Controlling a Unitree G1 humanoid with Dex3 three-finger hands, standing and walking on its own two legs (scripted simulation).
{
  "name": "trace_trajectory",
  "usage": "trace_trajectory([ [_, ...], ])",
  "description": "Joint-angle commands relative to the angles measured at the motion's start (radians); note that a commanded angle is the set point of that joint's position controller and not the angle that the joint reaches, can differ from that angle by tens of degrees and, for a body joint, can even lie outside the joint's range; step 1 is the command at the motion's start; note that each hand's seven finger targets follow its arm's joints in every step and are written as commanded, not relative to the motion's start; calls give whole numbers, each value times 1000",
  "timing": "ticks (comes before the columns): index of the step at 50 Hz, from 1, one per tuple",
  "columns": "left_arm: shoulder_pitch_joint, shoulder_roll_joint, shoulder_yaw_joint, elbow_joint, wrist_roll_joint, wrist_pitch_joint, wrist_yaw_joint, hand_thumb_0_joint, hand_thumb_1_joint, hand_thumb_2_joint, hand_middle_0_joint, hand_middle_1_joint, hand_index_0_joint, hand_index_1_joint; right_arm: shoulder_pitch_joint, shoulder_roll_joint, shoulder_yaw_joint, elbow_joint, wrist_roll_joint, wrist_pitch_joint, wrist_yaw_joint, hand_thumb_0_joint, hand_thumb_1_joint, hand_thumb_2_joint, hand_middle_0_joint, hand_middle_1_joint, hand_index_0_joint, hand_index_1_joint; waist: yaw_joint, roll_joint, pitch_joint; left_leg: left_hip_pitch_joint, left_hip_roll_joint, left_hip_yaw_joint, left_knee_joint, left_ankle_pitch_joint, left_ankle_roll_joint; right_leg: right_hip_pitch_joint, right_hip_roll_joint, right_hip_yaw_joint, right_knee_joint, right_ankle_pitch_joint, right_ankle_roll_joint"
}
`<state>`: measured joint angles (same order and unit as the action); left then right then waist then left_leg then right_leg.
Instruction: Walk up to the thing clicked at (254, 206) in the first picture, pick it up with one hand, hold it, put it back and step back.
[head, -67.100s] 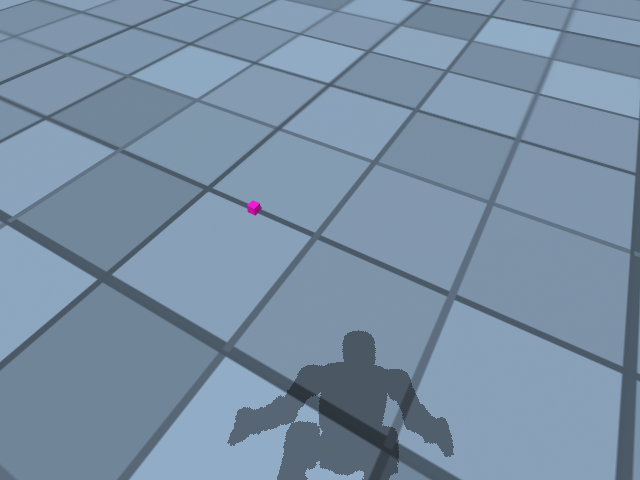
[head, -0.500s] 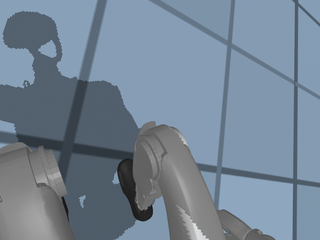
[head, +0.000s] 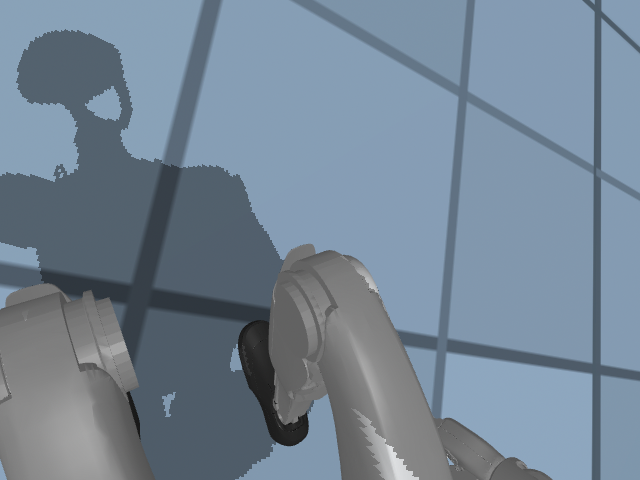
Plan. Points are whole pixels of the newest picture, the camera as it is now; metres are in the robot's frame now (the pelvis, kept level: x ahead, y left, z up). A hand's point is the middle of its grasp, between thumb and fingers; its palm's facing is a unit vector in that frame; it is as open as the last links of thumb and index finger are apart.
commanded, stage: close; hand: left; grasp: from above
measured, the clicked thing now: out of the picture +0.31 +0.46 -0.28
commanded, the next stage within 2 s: settle in 0.22 s
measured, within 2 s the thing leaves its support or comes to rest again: neither
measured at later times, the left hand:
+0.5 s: hand out of the picture +0.30 +0.43 -0.25, palm faces +0.06 -0.46 -0.89, open 7.5 cm
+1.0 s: hand out of the picture +0.30 +0.45 -0.17, palm faces +0.06 -0.42 -0.90, open 8.6 cm
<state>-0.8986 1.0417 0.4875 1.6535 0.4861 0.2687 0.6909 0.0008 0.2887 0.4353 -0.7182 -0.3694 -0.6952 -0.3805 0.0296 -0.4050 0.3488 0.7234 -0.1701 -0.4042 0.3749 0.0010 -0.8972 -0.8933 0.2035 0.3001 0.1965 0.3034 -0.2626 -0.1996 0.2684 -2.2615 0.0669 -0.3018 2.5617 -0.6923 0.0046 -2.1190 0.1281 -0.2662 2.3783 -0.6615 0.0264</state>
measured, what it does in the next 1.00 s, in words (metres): stands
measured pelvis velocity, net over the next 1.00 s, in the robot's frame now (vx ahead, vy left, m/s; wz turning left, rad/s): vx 0.01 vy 0.00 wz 0.05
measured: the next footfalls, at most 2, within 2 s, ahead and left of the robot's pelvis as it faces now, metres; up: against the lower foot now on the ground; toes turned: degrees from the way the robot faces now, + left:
none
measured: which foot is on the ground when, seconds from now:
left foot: down 0.00-1.00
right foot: down 0.00-1.00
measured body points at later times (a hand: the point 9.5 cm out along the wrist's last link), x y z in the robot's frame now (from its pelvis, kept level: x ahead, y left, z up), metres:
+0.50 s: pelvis +0.00 +0.00 +0.00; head +0.26 +0.15 +0.33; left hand +0.30 +0.45 -0.20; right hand +0.09 -0.24 -0.05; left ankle +0.08 +0.13 -0.27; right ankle +0.12 -0.10 -0.27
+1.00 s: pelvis +0.01 +0.00 +0.01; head +0.23 +0.11 +0.38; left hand +0.30 +0.47 -0.12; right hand +0.11 -0.25 -0.07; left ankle +0.08 +0.13 -0.27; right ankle +0.12 -0.10 -0.27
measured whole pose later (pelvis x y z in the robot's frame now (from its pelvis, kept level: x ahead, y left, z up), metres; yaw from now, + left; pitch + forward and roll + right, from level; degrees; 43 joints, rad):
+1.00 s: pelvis +0.01 +0.00 +0.01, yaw +3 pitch +26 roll -12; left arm -0.87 0.86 0.45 1.46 0.50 0.43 0.59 0.01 0.27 0.50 -0.67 -0.52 -0.68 -0.51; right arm 0.11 -0.39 0.18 0.80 -0.11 -0.37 0.37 0.00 -0.91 -0.89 0.20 0.30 0.20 0.30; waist -0.18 -0.06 0.09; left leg -2.30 0.06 -0.22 2.49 -0.68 0.01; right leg -2.17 0.10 -0.21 2.37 -0.68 0.01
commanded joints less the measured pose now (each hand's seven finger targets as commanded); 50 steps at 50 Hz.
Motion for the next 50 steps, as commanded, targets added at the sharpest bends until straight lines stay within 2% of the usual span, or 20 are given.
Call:
trace_trajectory([
  [1,-80,266,-2,-37,22,15,34,0,292,409,-705,-354,-689,-375,172,-337,-89,25,16,-2,-2,0,-880,-895,200,300,200,300,-13,498,-598,433,56,60,-302,141,-17,276,3,-60,-189,196,-35],
  [5,-58,247,4,-33,18,11,43,0,279,440,-702,-372,-682,-396,161,-337,-98,26,16,-7,-1,0,-882,-896,200,300,200,300,-12,478,-576,423,56,63,-306,103,-15,273,3,-57,-198,170,-34],
  [12,-94,260,4,-48,-15,4,45,0,245,456,-681,-371,-658,-399,166,-335,-84,17,6,-17,0,0,-885,-896,200,300,200,300,-29,443,-594,383,51,89,-262,138,-2,311,8,-37,-222,198,-27],
  [16,-83,278,10,-33,-7,1,39,0,276,457,-700,-374,-678,-401,153,-339,-86,21,7,-12,-10,0,-884,-896,200,300,200,300,-18,464,-591,392,54,82,-281,109,-9,307,4,-42,-217,170,-31],
  [17,-85,283,16,-30,5,4,38,0,327,488,-777,-419,-758,-442,152,-336,-86,27,9,-13,-8,0,-904,-900,201,300,200,300,-7,478,-592,414,57,73,-292,106,-13,283,2,-52,-204,165,-33],
  [19,-97,285,10,-36,7,6,37,0,446,592,-873,-455,-849,-486,150,-340,-86,24,10,-12,-8,0,-902,-899,201,300,200,300,-17,493,-591,420,56,69,-296,100,-14,275,2,-54,-202,165,-34],
  [21,-108,276,5,-53,4,10,36,0,496,560,-891,-461,-878,-482,148,-340,-88,23,10,-13,-6,0,-900,-899,201,300,200,300,-22,496,-579,414,56,68,-299,95,-14,273,-2,-53,-198,163,-33],
  [22,-95,284,21,-44,4,14,41,0,472,528,-866,-451,-857,-466,165,-348,-93,26,12,-9,-5,0,-899,-898,201,300,201,300,-14,493,-604,431,57,66,-299,111,-14,286,4,-55,-203,178,-33],
  [24,-123,287,19,-71,3,21,45,0,444,466,-844,-417,-837,-429,172,-341,-90,27,13,-8,-2,0,-901,-899,201,300,200,300,-18,507,-605,437,55,67,-302,127,-16,287,-2,-52,-201,190,-32],
  [28,-169,302,28,-135,-3,44,51,0,393,503,-816,-433,-800,-454,194,-339,-98,36,14,-7,0,0,-905,-900,201,300,200,300,-20,552,-642,458,53,76,-305,148,-19,294,-5,-43,-205,211,-32],
  [31,-209,319,48,-217,2,71,53,0,357,499,-778,-437,-766,-455,195,-325,-114,53,21,4,4,0,-900,-898,201,300,200,300,9,610,-687,501,56,81,-317,162,-30,271,-13,-40,-195,212,-36],
  [34,-228,332,48,-291,29,99,37,0,383,523,-793,-453,-782,-469,192,-331,-148,45,26,17,5,0,-898,-897,201,300,200,300,16,681,-722,545,54,82,-348,162,-40,234,-20,-35,-182,199,-43],
  [36,-235,312,18,-345,57,119,8,0,372,472,-783,-435,-778,-445,201,-301,-152,52,34,26,5,0,-897,-897,201,300,200,300,21,702,-725,548,50,90,-352,158,-38,205,-21,-20,-180,189,-48],
  [39,-198,253,-2,-348,82,151,-22,0,344,447,-741,-447,-746,-446,227,-302,-194,59,41,38,0,0,-893,-894,201,300,200,300,34,672,-765,503,38,112,-347,178,-28,220,-15,-4,-195,204,-51],
  [40,-154,186,-16,-323,79,161,-31,0,351,452,-744,-449,-752,-446,230,-303,-211,54,45,39,3,0,-889,-892,201,300,200,300,47,651,-774,510,36,107,-354,200,-30,205,-14,-10,-190,214,-52],
  [42,-113,127,-26,-292,76,174,-52,0,339,455,-731,-473,-741,-467,253,-279,-219,75,51,43,3,0,-889,-892,201,300,200,300,59,617,-757,484,32,102,-363,190,-27,163,-16,-7,-187,197,-53],
  [44,-86,27,-63,-246,52,178,-70,0,327,386,-715,-445,-733,-431,281,-278,-238,84,61,42,0,0,-887,-891,201,300,200,300,46,547,-747,458,25,102,-359,184,-18,162,-10,-4,-207,204,-48],
  [45,-98,-2,-76,-235,34,175,-74,0,247,466,-635,-525,-653,-511,289,-277,-244,87,65,39,-4,0,-893,-890,201,299,201,299,39,514,-736,430,22,106,-353,163,-10,169,-9,2,-222,194,-45],
  [48,-119,72,-40,-280,30,164,-79,0,7,676,-395,-743,-413,-734,305,-262,-241,95,71,29,-11,0,-892,-889,201,299,201,299,64,433,-761,385,8,127,-328,156,9,198,-4,34,-247,178,-38],
  [50,-152,118,-18,-320,44,154,-86,0,-153,747,-313,-810,-321,-805,305,-259,-248,105,68,26,-17,0,-894,-890,202,300,201,300,77,449,-787,386,4,140,-337,158,9,188,-9,42,-243,166,-39],
])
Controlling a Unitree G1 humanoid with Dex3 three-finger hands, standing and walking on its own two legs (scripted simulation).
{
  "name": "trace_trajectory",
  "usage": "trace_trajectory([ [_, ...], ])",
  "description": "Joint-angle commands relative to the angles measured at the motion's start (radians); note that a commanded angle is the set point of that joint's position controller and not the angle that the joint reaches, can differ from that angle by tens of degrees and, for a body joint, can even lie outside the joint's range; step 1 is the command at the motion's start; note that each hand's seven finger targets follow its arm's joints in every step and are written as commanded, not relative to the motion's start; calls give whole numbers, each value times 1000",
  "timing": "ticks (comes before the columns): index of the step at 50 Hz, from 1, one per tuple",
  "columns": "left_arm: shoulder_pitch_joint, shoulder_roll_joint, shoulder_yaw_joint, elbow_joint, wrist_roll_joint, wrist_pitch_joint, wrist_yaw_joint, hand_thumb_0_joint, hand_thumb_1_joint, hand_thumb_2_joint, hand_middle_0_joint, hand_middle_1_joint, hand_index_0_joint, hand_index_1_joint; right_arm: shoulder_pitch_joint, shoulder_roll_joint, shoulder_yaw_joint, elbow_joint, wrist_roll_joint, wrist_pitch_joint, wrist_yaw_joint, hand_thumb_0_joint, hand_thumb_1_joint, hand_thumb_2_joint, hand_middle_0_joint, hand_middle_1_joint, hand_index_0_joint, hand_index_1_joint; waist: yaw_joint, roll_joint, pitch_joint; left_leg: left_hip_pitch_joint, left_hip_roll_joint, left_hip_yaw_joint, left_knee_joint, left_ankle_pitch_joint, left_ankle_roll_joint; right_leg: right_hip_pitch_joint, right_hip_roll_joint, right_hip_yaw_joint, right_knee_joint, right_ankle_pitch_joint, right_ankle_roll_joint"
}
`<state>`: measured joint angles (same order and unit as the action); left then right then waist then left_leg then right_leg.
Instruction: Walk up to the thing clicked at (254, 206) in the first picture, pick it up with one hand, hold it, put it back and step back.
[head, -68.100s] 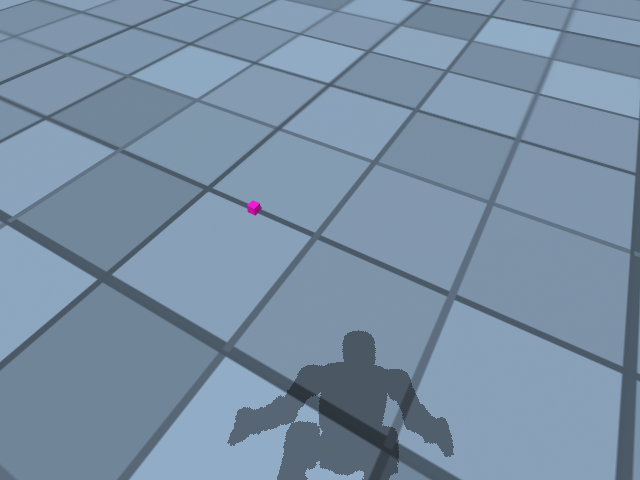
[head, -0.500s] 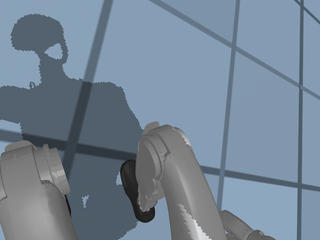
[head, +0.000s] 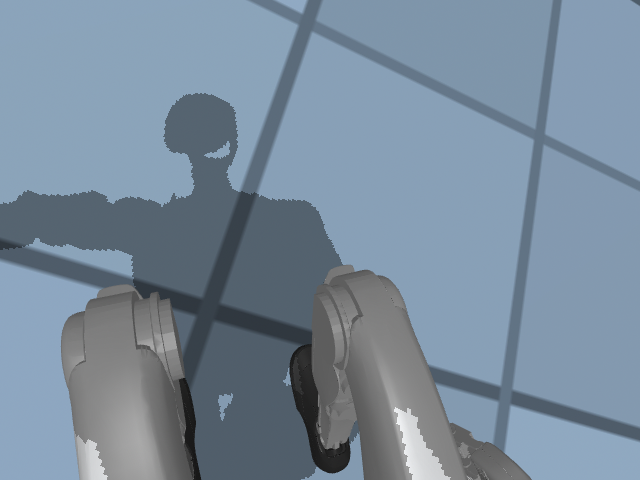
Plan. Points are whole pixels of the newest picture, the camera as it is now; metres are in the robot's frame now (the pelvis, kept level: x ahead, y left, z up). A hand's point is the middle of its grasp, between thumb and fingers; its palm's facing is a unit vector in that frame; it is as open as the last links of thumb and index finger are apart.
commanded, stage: go down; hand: left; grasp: from above
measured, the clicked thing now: out of the picture +0.33 +0.45 -0.29
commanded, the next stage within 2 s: none
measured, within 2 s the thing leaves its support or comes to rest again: neither
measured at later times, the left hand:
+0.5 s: hand out of the picture +0.27 +0.47 +0.00, palm faces +0.00 -0.40 -0.91, open 13.1 cm
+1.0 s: hand out of the picture +0.28 +0.48 +0.09, palm faces +0.00 -0.41 -0.91, open 13.8 cm
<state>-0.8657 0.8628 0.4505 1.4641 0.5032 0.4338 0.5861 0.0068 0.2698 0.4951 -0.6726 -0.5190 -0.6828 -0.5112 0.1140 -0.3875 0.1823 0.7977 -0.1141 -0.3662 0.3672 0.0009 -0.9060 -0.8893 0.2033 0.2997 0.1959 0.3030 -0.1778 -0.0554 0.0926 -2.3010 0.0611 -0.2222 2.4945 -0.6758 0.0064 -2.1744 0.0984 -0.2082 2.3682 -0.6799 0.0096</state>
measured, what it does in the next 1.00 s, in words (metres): rises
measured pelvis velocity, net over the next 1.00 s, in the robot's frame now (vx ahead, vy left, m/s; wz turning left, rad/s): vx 0.02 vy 0.00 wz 0.15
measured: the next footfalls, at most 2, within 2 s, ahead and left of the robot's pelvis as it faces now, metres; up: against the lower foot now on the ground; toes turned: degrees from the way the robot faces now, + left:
none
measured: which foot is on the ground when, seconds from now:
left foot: down 0.00-1.00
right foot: down 0.00-1.00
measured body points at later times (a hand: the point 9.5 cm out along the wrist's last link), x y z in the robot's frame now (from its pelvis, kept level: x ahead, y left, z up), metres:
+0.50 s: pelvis +0.00 -0.01 +0.08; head +0.17 +0.06 +0.49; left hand +0.27 +0.49 +0.05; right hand +0.16 -0.24 -0.04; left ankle +0.08 +0.13 -0.28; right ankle +0.11 -0.10 -0.28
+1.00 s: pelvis +0.02 +0.00 +0.18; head +0.19 +0.07 +0.59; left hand +0.28 +0.49 +0.14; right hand +0.15 -0.24 +0.06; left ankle +0.08 +0.13 -0.28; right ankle +0.11 -0.10 -0.28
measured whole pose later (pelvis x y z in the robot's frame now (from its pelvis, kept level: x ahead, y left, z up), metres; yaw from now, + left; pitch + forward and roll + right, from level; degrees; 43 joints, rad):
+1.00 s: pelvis +0.02 +0.00 +0.18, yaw +9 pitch +34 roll -6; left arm -0.73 0.71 0.30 1.17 0.61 0.52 0.32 0.00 -0.46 0.97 -0.23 -0.80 -0.18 -0.85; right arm 0.18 -0.25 0.04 0.82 -0.01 -0.25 0.11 0.01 -0.90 -0.89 0.21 0.30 0.20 0.30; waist -0.09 0.02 -0.18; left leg -1.84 0.04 -0.09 1.86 -0.61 -0.01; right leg -1.75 0.06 -0.09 1.82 -0.66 -0.02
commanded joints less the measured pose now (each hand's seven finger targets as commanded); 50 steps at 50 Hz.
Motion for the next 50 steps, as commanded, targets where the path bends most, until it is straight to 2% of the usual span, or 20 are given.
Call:
trace_trajectory([
  [1,-216,327,24,-156,36,-16,18,0,-186,761,-304,-824,-310,-820,215,-276,-88,27,8,-15,-15,0,-896,-891,202,300,201,300,-3,308,-623,404,7,79,-261,130,11,260,25,2,-250,164,-23],
  [2,-260,369,28,-218,47,-23,10,0,-223,791,-291,-832,-291,-835,204,-269,-91,21,6,-15,-23,0,-898,-893,201,300,201,300,7,309,-650,412,6,93,-261,130,11,280,23,17,-261,154,-24],
  [3,-262,353,-2,-245,68,-22,-5,0,-235,801,-283,-838,-282,-842,190,-253,-92,9,3,-18,-30,0,-898,-893,202,300,201,300,10,333,-676,426,1,109,-263,143,11,295,22,27,-268,154,-26],
  [4,-197,343,-11,-218,68,-16,-14,0,-275,832,-247,-867,-245,-872,175,-245,-96,-4,4,-17,-40,0,-897,-893,202,300,201,300,29,340,-718,445,-2,125,-280,140,7,335,22,37,-279,142,-30],
  [5,-223,372,-16,-300,77,-18,-24,0,-300,848,-223,-888,-221,-892,173,-233,-104,-5,8,-14,-51,0,-899,-894,201,300,201,300,46,375,-771,464,-7,136,-289,132,9,349,20,51,-294,128,-34],
  [7,-156,392,-1,-414,83,-7,-43,0,-335,875,-219,-883,-209,-897,177,-219,-129,-17,20,0,-69,0,-900,-896,201,300,201,300,100,413,-877,537,-10,149,-328,136,6,378,17,67,-315,113,-45],
  [11,-62,296,-41,-583,76,48,-99,0,-338,871,-228,-851,-211,-872,174,-188,-176,-35,66,39,-105,0,-895,-894,202,300,201,300,143,438,-961,648,-19,153,-434,129,0,353,6,80,-374,87,-57],
  [12,-84,273,-54,-590,77,63,-114,0,-327,858,-250,-829,-230,-853,174,-179,-185,-33,74,50,-117,0,-898,-895,201,300,201,300,136,423,-960,651,-19,150,-453,119,2,349,6,85,-394,76,-58],
  [14,-59,164,-92,-481,55,95,-148,0,-322,853,-253,-817,-233,-840,179,-151,-194,-14,91,69,-137,0,-896,-895,201,300,201,300,111,328,-844,612,-21,147,-477,103,7,322,7,87,-433,65,-52],
  [16,-57,117,-128,-409,52,102,-181,0,-343,871,-215,-853,-201,-870,188,-141,-199,3,92,73,-153,0,-890,-892,202,300,201,300,78,238,-741,568,-24,135,-495,89,12,291,8,82,-452,58,-46],
  [18,-66,139,-133,-348,66,98,-199,0,-357,886,-207,-856,-192,-874,184,-139,-207,13,94,74,-164,0,-887,-890,202,300,201,300,94,193,-694,557,-22,123,-517,73,15,267,6,85,-457,36,-47],
  [22,-201,125,-197,-258,109,73,-218,0,-368,900,-213,-842,-192,-865,181,-128,-206,23,86,57,-172,0,-883,-890,202,300,201,300,51,175,-645,571,-28,123,-555,70,13,255,-1,86,-475,35,-48],
  [25,-274,137,-207,-238,116,36,-217,0,-405,929,-207,-838,-178,-871,176,-120,-196,23,77,43,-183,0,-887,-892,201,300,201,300,49,200,-651,594,-34,153,-560,51,10,285,-3,104,-518,-9,-50],
  [27,-290,212,-183,-287,126,17,-219,0,-436,955,-198,-841,-162,-881,173,-120,-197,17,73,40,-190,0,-887,-893,201,300,200,300,65,233,-714,634,-38,173,-570,49,7,339,-7,122,-548,-33,-48],
  [29,-264,247,-161,-353,124,12,-223,0,-445,965,-213,-813,-168,-862,172,-122,-204,-3,77,45,-195,0,-887,-894,201,300,200,300,99,292,-802,708,-36,187,-599,69,1,399,-14,134,-572,-25,-50],
  [30,-255,263,-156,-374,131,15,-227,0,-473,982,-203,-819,-154,-873,180,-117,-205,-12,80,48,-197,0,-889,-895,201,300,200,300,98,286,-844,732,-37,194,-607,85,3,449,-12,139,-598,-13,-48],
  [36,-123,283,-113,-541,138,49,-264,0,-462,966,-226,-776,-171,-834,180,-99,-221,-46,115,86,-226,0,-890,-895,201,300,200,300,147,292,-910,864,-35,183,-729,117,6,551,-22,136,-689,35,-53],
  [43,-42,217,-95,-493,139,91,-238,0,-486,969,-193,-822,-147,-872,167,-75,-214,-32,128,103,-262,0,-890,-893,201,300,200,300,151,277,-842,946,-33,148,-834,198,-3,584,-31,104,-725,148,-50],
  [46,-58,186,-118,-434,142,95,-228,0,-479,966,-216,-791,-163,-847,173,-74,-209,-17,122,102,-268,0,-890,-894,201,300,200,300,126,250,-798,939,-31,161,-844,249,-1,602,-28,105,-750,193,-48],
  [50,-93,154,-162,-360,141,72,-234,0,-483,964,-210,-802,-159,-856,187,-61,-205,-8,112,88,-267,0,-893,-895,201,300,200,300,101,236,-716,906,-32,178,-864,213,6,617,-26,113,-797,164,-49],
])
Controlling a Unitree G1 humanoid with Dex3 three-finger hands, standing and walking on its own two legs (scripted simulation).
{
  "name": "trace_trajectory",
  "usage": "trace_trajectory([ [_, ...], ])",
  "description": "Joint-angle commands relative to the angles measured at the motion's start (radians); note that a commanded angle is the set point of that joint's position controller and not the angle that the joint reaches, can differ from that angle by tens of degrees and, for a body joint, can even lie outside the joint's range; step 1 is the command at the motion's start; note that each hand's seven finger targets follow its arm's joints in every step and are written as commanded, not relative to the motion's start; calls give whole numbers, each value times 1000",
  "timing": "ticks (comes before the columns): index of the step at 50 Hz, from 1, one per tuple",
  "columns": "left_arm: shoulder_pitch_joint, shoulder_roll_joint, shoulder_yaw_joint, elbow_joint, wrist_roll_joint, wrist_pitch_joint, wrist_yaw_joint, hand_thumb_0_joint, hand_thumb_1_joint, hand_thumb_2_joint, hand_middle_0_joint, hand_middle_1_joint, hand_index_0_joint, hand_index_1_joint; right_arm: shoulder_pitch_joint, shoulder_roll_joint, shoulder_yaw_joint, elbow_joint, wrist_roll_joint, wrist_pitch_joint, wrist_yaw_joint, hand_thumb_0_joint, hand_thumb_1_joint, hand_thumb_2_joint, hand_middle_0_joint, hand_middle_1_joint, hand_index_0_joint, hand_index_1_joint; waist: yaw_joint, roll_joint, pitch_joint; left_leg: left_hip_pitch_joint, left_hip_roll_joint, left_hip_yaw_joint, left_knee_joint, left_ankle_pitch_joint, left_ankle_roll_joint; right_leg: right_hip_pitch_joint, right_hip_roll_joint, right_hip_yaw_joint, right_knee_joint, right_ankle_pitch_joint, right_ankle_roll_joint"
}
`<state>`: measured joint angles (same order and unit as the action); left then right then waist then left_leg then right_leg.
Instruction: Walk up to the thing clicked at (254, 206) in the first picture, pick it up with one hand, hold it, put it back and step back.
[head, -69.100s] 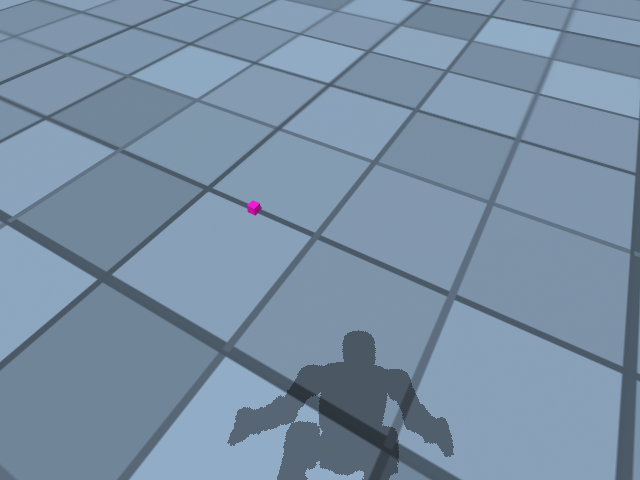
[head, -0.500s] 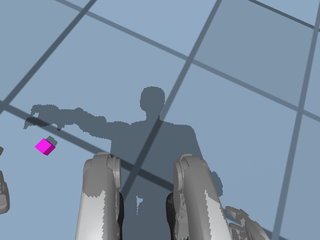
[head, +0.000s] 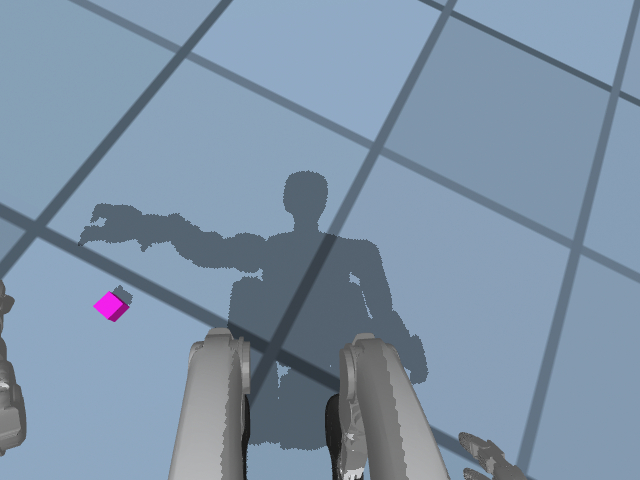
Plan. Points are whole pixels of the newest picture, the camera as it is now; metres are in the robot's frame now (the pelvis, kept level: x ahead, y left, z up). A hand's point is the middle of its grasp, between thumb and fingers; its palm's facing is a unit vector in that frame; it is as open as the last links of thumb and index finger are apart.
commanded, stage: go down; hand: left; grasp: from above
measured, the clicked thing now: (111, 306) +0.38 +0.40 -0.48
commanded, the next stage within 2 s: approach in 1.68 s
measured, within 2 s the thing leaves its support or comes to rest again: neither
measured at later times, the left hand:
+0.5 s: hand out of the picture +0.34 +0.43 -0.06, palm faces -0.03 -0.41 -0.91, open 14.0 cm
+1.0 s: hand out of the picture +0.34 +0.43 -0.05, palm faces -0.03 -0.42 -0.91, open 14.3 cm
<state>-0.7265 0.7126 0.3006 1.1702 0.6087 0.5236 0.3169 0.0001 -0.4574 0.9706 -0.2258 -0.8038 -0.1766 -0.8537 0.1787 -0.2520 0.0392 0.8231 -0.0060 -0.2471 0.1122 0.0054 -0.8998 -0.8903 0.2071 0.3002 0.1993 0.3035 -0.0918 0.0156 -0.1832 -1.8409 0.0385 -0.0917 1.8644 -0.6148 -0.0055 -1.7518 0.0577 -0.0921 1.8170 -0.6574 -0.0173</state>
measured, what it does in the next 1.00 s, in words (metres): rises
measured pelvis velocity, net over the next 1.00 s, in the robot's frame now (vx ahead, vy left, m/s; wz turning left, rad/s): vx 0.02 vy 0.01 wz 0.02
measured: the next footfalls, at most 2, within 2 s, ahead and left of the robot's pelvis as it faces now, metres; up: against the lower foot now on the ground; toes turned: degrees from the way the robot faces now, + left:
none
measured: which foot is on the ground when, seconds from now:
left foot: down 0.00-1.00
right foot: down 0.00-1.00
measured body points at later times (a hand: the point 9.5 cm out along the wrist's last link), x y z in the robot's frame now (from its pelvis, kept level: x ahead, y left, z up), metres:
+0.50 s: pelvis +0.01 +0.01 +0.05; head +0.20 +0.06 +0.46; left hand +0.34 +0.45 -0.01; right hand +0.13 -0.24 -0.08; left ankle +0.08 +0.12 -0.46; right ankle +0.07 -0.11 -0.46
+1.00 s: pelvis +0.02 +0.01 +0.07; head +0.21 +0.06 +0.47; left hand +0.34 +0.45 +0.00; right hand +0.14 -0.24 -0.06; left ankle +0.08 +0.12 -0.46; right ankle +0.07 -0.11 -0.46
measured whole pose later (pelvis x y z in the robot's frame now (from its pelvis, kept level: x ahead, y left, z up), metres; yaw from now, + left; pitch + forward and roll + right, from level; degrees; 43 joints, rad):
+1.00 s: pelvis +0.02 +0.01 +0.07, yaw +1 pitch +33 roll -6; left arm -0.64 0.64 0.32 1.08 0.56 0.50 0.36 0.00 -0.56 1.03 -0.13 -0.91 -0.09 -0.95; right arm 0.14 -0.24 0.03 0.82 -0.01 -0.21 0.09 0.01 -0.91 -0.89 0.21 0.30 0.20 0.30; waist -0.08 0.02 -0.16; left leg -1.62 0.04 -0.08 1.64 -0.60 0.00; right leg -1.53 0.06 -0.08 1.58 -0.63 -0.01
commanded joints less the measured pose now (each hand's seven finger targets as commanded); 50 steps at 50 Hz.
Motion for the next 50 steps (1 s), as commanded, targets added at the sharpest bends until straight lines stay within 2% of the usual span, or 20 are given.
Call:
trace_trajectory([
  [1,-234,311,-12,-50,36,-27,31,0,-474,957,-220,-789,-168,-845,127,-200,-62,-34,3,-33,-12,0,-894,-896,201,300,200,300,16,151,-437,433,-8,54,-230,146,23,206,19,2,-260,138,-20],
  [2,-237,301,-25,-44,39,-36,24,0,-473,958,-214,-796,-163,-850,129,-197,-64,-33,2,-37,-8,0,-892,-895,201,300,200,300,2,138,-432,438,-9,53,-231,139,24,212,18,3,-265,130,-21],
  [3,-244,298,-32,-40,39,-45,20,0,-461,945,-208,-815,-166,-859,130,-208,-65,-30,-3,-41,-5,0,-893,-895,201,300,200,300,5,150,-428,434,-8,52,-234,139,22,203,16,4,-258,130,-22],
  [5,-255,311,-26,-78,38,-66,20,0,-480,955,-187,-841,-148,-882,141,-208,-67,-35,-5,-46,-2,0,-893,-895,201,300,200,300,11,180,-490,486,-7,53,-233,166,20,227,16,7,-260,157,-22],
  [8,-221,329,-2,-125,31,-81,28,0,-507,973,-151,-875,-116,-912,147,-217,-68,-45,-4,-43,7,0,-893,-894,201,300,200,300,29,217,-579,581,-7,42,-261,245,12,268,12,-1,-259,213,-26],
  [14,-235,354,48,-231,8,-64,71,0,-546,1007,-140,-870,-95,-918,121,-215,-74,-49,0,-19,-4,0,-891,-895,201,300,200,300,46,237,-641,715,0,19,-339,252,6,311,4,-4,-312,216,-27],
  [16,-206,363,64,-224,10,-47,81,0,-554,1015,-146,-859,-96,-912,107,-214,-76,-45,3,-11,-11,0,-891,-895,200,299,200,299,54,233,-631,729,-1,1,-370,236,3,316,1,-7,-318,199,-29],
  [19,-211,363,63,-225,25,-27,93,0,-520,990,-165,-848,-118,-898,88,-203,-67,-45,2,-1,-26,0,-890,-895,201,300,200,300,56,255,-613,725,-2,13,-389,211,2,330,1,2,-348,178,-29],
  [22,-194,316,34,-175,18,-13,97,0,-508,987,-189,-824,-137,-879,83,-190,-64,-41,2,-1,-34,0,-891,-895,201,300,200,300,34,206,-543,683,-3,23,-393,203,9,344,2,5,-376,182,-24],
  [23,-176,307,39,-136,13,-8,101,0,-508,985,-187,-829,-136,-884,84,-188,-62,-36,1,-2,-37,0,-891,-896,201,300,200,300,40,192,-523,663,-3,32,-392,202,12,348,7,9,-388,183,-23],
  [25,-183,280,21,-93,1,-13,103,0,-514,988,-187,-821,-135,-877,86,-182,-63,-36,-2,-4,-39,0,-890,-895,201,300,200,300,31,176,-453,633,-1,22,-404,163,8,320,5,5,-389,149,-23],
  [29,-194,259,-4,-30,-5,-28,90,0,-531,998,-150,-868,-106,-915,97,-178,-56,-40,-7,-14,-30,0,-890,-895,200,300,200,300,16,139,-424,583,-4,39,-374,189,17,333,11,10,-387,182,-22],
  [31,-195,252,-13,5,-7,-41,86,0,-550,1012,-132,-885,-88,-932,98,-186,-58,-43,-9,-16,-26,0,-890,-895,200,300,200,300,20,145,-406,576,-3,32,-381,184,12,318,13,6,-378,171,-24],
  [33,-221,266,-11,-38,-4,-58,81,0,-559,1015,-113,-917,-75,-957,112,-186,-63,-44,-9,-20,-16,0,-892,-895,200,300,200,300,19,162,-454,611,-2,34,-367,217,13,330,11,8,-370,200,-24],
  [36,-209,310,20,-103,-2,-74,86,0,-587,1032,-96,-935,-57,-975,124,-195,-64,-51,-10,-18,-3,0,-894,-896,200,300,200,300,39,188,-563,672,-4,42,-352,300,14,393,10,13,-363,275,-24],
  [38,-210,329,32,-166,-3,-77,89,0,-594,1045,-93,-927,-51,-972,123,-204,-69,-53,-7,-13,0,0,-893,-896,200,300,200,300,39,209,-626,720,-3,40,-360,338,13,418,9,14,-365,305,-25],
  [40,-184,338,43,-221,-9,-73,90,0,-588,1036,-102,-919,-60,-963,120,-207,-71,-56,-3,-4,-2,0,-895,-898,200,300,200,300,52,248,-659,786,1,28,-381,376,6,413,6,9,-366,304,-28],
  [44,-129,361,80,-263,-8,-43,88,0,-584,1033,-108,-910,-64,-956,104,-195,-72,-58,8,15,-15,0,-896,-898,200,300,200,300,71,244,-663,805,-4,27,-422,348,9,458,5,15,-407,283,-29],
  [46,-113,346,75,-256,-7,-27,89,0,-570,1021,-124,-897,-80,-944,93,-182,-71,-58,13,20,-25,0,-896,-898,200,300,200,300,71,231,-632,818,-1,19,-444,325,8,447,8,9,-427,251,-27],
  [50,-117,304,47,-193,-2,-14,93,0,-586,1035,-112,-914,-67,-961,82,-178,-69,-50,10,19,-47,0,-895,-898,200,300,200,300,49,201,-519,754,2,14,-464,254,7,420,9,9,-443,202,-25],
])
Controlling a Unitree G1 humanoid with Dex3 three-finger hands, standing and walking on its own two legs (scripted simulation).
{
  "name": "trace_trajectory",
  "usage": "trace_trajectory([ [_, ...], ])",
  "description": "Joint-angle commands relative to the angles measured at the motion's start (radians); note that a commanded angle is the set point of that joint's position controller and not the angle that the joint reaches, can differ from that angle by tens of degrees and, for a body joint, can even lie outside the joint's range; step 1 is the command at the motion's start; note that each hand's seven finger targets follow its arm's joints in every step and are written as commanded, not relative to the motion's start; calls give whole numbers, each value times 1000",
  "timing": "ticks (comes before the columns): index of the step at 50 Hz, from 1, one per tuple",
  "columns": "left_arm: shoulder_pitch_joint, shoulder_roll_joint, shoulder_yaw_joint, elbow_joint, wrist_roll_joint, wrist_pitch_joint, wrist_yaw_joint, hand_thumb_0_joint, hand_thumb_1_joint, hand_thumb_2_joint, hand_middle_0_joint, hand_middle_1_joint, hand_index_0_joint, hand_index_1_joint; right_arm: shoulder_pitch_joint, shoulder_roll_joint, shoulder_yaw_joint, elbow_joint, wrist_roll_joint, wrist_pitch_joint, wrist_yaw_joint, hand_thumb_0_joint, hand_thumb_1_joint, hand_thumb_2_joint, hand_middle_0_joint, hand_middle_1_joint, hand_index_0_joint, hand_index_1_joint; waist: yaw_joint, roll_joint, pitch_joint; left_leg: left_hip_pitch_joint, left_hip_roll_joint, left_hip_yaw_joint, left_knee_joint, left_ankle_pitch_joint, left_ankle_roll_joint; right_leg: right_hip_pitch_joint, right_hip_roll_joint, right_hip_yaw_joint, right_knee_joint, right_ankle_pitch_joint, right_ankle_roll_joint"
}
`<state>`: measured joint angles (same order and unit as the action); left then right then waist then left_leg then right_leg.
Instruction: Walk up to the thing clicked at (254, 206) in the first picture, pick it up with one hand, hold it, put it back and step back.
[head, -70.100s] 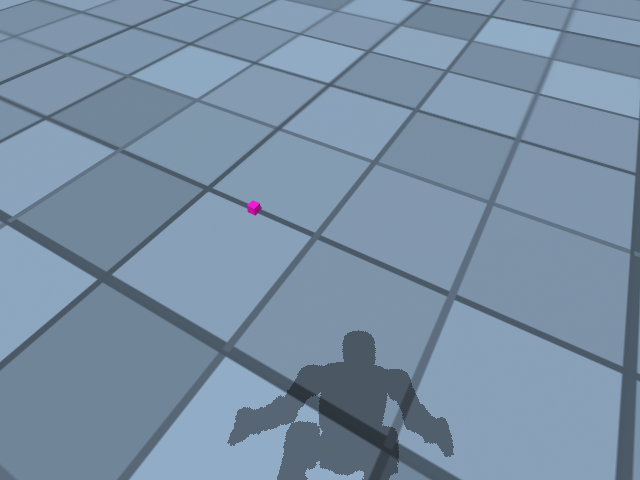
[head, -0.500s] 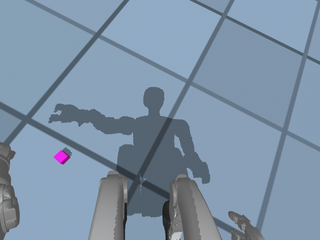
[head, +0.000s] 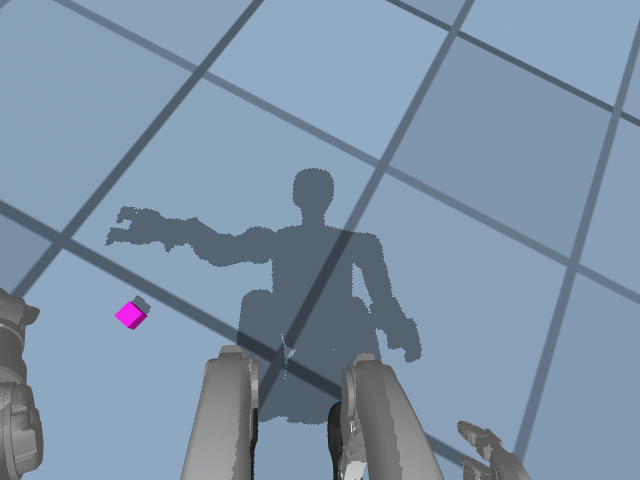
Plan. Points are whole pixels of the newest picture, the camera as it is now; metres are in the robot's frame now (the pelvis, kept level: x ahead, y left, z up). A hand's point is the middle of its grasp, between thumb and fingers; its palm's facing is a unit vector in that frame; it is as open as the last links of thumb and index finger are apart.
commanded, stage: go down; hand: left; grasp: from above
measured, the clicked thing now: (131, 315) +0.36 +0.39 -0.54
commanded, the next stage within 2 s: approach in 0.68 s
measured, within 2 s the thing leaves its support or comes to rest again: neither
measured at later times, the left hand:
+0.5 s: hand out of the picture +0.32 +0.42 -0.12, palm faces -0.04 -0.43 -0.90, open 14.4 cm
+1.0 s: hand (5, 314) +0.31 +0.42 -0.17, palm faces -0.08 -0.43 -0.90, open 14.5 cm
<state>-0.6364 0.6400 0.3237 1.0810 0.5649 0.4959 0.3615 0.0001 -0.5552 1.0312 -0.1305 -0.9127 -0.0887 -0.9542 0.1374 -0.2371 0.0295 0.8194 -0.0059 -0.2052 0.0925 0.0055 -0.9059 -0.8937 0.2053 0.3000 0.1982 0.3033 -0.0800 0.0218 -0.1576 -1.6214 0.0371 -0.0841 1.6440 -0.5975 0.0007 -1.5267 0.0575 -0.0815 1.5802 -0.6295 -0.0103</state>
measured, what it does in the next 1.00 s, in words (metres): stands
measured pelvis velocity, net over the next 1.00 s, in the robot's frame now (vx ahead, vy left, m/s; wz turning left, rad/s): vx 0.00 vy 0.00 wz -0.02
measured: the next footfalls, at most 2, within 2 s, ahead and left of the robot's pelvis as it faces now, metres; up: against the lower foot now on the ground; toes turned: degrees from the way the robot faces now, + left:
none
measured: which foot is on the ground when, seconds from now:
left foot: down 0.00-1.00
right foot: down 0.00-1.00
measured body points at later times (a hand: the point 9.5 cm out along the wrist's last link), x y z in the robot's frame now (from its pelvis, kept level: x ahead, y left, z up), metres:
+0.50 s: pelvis +0.00 +0.00 +0.01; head +0.20 +0.05 +0.41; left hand +0.33 +0.44 -0.06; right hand +0.12 -0.25 -0.12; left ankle +0.06 +0.11 -0.53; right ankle +0.05 -0.12 -0.53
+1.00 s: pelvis +0.00 +0.00 -0.02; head +0.21 +0.05 +0.37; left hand +0.32 +0.43 -0.12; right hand +0.11 -0.26 -0.15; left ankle +0.06 +0.11 -0.53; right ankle +0.05 -0.12 -0.53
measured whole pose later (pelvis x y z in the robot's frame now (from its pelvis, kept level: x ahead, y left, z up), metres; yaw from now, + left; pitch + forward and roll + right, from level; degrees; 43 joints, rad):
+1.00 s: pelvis +0.00 +0.00 -0.02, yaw -1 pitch +35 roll -7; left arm -0.72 0.67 0.34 1.30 0.58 0.37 0.44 0.00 -0.58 1.05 -0.09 -0.95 -0.04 -1.00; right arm 0.14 -0.28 0.03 0.81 -0.05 -0.24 0.12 0.00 -0.90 -0.90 0.20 0.30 0.20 0.30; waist -0.07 0.00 -0.14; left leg -1.72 0.04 -0.09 1.73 -0.63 0.00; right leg -1.63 0.06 -0.08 1.67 -0.66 -0.01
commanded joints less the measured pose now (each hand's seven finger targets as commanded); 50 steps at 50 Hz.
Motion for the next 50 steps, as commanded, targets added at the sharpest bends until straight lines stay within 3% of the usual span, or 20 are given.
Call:
trace_trajectory([
  [1,-203,357,14,-74,40,13,49,0,-599,1044,-95,-933,-52,-979,121,-187,-56,-46,6,-25,-32,0,-895,-898,200,300,200,300,28,184,-512,504,2,11,-242,231,3,191,10,0,-211,173,-32],
  [6,-221,333,-15,25,40,-16,36,0,-600,1045,-84,-948,-46,-989,142,-189,-50,-45,-4,-42,-30,0,-895,-898,200,300,200,300,17,143,-434,409,-4,40,-204,235,14,199,12,7,-206,200,-28],
  [8,-237,322,-31,44,44,-34,28,0,-598,1039,-84,-953,-47,-993,158,-188,-49,-46,-5,-48,-21,0,-897,-899,200,300,200,300,13,133,-456,415,-5,46,-180,271,19,206,15,10,-200,239,-26],
  [10,-236,333,-32,70,49,-48,26,0,-581,1014,-74,-987,-49,-1013,154,-189,-49,-51,-7,-48,-14,0,-898,-899,200,300,200,300,14,124,-441,395,-6,45,-184,246,18,203,15,9,-204,221,-26],
  [11,-245,309,-47,61,44,-57,25,0,-587,1020,-73,-988,-48,-1016,159,-195,-53,-53,-8,-50,-10,0,-899,-899,200,300,200,300,6,138,-446,390,-7,47,-177,237,18,192,16,11,-200,215,-27],
  [13,-242,365,-11,9,52,-73,31,0,-583,1015,-70,-996,-47,-1021,165,-199,-58,-58,-6,-51,-4,0,-899,-899,200,300,200,300,33,168,-525,444,-7,46,-182,255,15,217,15,12,-195,223,-30],
  [18,-236,425,44,-173,33,-76,47,0,-603,1033,-72,-974,-41,-1007,163,-225,-69,-61,0,-35,-1,0,-899,-899,200,300,199,300,58,259,-698,653,7,2,-214,416,-7,223,10,-4,-159,280,-39],
  [21,-198,417,43,-209,35,-40,44,0,-608,1041,-74,-960,-38,-998,144,-207,-66,-64,12,-17,-11,0,-898,-900,200,300,199,300,59,256,-678,687,7,-5,-255,380,-5,234,10,-1,-203,253,-39],
  [22,-197,438,61,-223,34,-30,46,0,-594,1034,-81,-949,-45,-987,138,-203,-65,-66,13,-12,-15,0,-895,-898,200,300,200,300,64,250,-680,671,7,2,-255,369,-1,255,9,3,-214,258,-38],
  [28,-144,366,28,-99,40,10,43,0,-602,1038,-75,-966,-41,-1003,125,-188,-58,-51,8,-3,-43,0,-896,-899,200,300,200,300,47,191,-547,605,8,-8,-278,332,-3,236,12,-6,-234,218,-34],
  [32,-183,325,-11,3,38,-9,36,0,-599,1038,-76,-967,-43,-1003,135,-182,-53,-52,3,-17,-51,0,-895,-898,200,300,200,300,18,140,-410,480,2,17,-273,231,7,228,14,1,-251,180,-30],
  [36,-222,300,-48,120,48,-53,21,0,-570,1005,-70,-1001,-51,-1022,148,-184,-46,-59,-5,-35,-44,0,-897,-899,200,300,200,300,1,85,-354,358,-6,41,-225,173,20,213,19,9,-241,159,-28],
  [38,-229,309,-45,113,51,-78,24,0,-554,982,-69,-1023,-59,-1034,157,-188,-45,-60,-10,-42,-33,0,-900,-899,200,300,200,300,13,99,-386,340,-11,55,-189,192,23,207,19,22,-225,184,-26],
  [39,-241,332,-29,86,53,-92,28,0,-611,1062,-75,-961,-5,-1038,163,-189,-50,-61,-12,-46,-27,0,-903,-905,200,300,199,300,15,107,-423,353,-10,57,-173,213,25,216,17,26,-219,209,-24],
  [40,-227,350,-17,84,57,-102,35,0,-611,1059,-85,-922,-25,-985,161,-196,-52,-63,-13,-47,-21,0,-890,-901,199,300,199,300,25,115,-448,353,-11,58,-173,212,22,224,18,26,-207,209,-25],
  [45,-257,323,19,67,32,-124,79,0,-611,1070,-82,-923,-19,-990,172,-206,-51,-42,-22,-48,11,0,-892,-901,199,300,199,300,23,172,-585,471,5,26,-114,389,6,155,17,-1,-103,318,-32],
  [50,-301,359,81,184,54,-122,182,0,-611,1073,-79,-939,-18,-1004,153,-211,-35,-15,-49,-47,35,0,-893,-900,199,300,199,300,27,150,-536,299,11,32,-17,310,11,52,12,-1,-9,294,-30],
])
